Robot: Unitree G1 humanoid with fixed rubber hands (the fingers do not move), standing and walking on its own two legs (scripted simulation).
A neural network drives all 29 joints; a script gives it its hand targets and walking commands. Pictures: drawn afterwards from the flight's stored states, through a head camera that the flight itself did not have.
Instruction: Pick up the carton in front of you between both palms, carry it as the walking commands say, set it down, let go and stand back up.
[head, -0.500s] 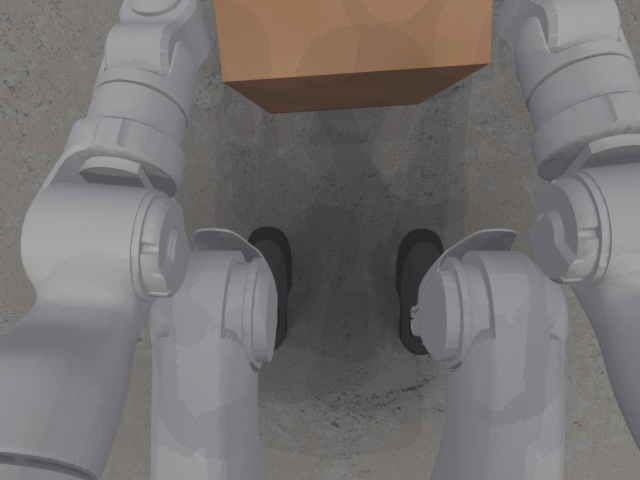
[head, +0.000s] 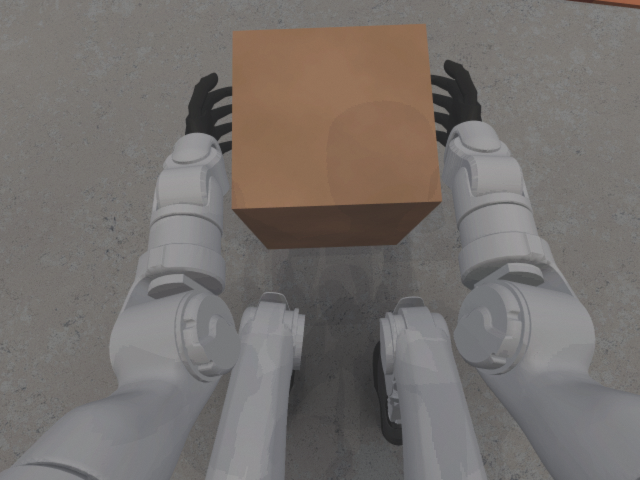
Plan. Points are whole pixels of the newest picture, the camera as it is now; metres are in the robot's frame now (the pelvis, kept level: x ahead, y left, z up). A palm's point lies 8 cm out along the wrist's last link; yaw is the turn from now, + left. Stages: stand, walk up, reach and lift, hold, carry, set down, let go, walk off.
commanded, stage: reach and lift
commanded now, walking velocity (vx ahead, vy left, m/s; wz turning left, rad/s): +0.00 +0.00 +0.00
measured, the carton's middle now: (330, 159) +0.51 +0.02 -0.10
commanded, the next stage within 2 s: none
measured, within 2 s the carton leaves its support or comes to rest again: neither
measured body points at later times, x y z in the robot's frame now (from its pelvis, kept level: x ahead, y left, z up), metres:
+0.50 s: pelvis +0.04 +0.02 +0.11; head +0.21 +0.02 +0.53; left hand +0.49 +0.17 +0.09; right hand +0.50 -0.13 +0.09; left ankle +0.12 +0.13 -0.42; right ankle +0.12 -0.12 -0.42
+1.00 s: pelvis +0.09 +0.01 +0.25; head +0.15 +0.00 +0.70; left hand +0.42 +0.17 +0.23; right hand +0.44 -0.14 +0.22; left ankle +0.12 +0.13 -0.42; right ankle +0.12 -0.12 -0.42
